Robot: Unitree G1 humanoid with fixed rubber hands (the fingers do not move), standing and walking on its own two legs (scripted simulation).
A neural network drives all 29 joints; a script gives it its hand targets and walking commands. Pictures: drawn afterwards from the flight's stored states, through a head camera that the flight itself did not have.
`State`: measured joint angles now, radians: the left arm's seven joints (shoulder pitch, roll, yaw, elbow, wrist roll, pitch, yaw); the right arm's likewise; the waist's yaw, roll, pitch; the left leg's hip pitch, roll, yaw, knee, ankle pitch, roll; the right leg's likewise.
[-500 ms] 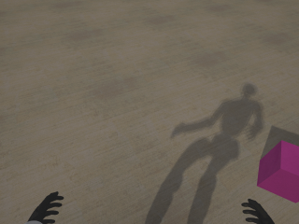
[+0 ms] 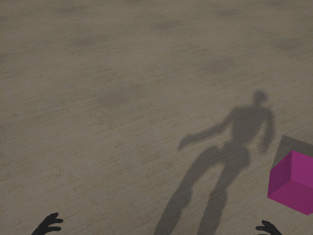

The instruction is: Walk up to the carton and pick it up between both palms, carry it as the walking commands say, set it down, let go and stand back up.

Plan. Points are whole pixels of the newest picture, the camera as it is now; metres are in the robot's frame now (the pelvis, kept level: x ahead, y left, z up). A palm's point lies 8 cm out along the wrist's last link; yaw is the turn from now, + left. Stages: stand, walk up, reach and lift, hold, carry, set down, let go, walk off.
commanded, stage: stand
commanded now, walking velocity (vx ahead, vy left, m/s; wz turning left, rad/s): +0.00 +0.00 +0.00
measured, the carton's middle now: (299, 183) +0.54 -0.86 -0.64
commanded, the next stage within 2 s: walk up in 0.44 s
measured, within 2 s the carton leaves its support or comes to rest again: neither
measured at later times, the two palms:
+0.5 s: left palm out of the picture +0.10 +0.31 -0.10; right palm out of the picture +0.10 -0.31 -0.10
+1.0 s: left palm out of the picture +0.13 +0.21 -0.13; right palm out of the picture +0.01 -0.31 -0.16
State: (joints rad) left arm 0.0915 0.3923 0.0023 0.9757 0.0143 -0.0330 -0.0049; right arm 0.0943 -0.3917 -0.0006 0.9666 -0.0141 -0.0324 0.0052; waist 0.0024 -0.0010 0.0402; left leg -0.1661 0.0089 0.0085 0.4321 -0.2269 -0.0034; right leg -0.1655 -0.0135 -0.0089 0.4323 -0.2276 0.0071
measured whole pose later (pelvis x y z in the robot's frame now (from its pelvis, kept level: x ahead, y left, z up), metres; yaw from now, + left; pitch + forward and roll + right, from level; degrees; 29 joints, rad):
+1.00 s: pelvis -0.02 -0.04 -0.02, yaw -13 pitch -1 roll +0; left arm 0.13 0.26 0.05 0.89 0.01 0.05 -0.02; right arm 0.15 -0.26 -0.05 0.92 -0.04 0.04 -0.02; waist 0.01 0.04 0.09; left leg -0.28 0.19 0.18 0.71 -0.40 -0.07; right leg -0.30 -0.02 -0.07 0.64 -0.30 0.01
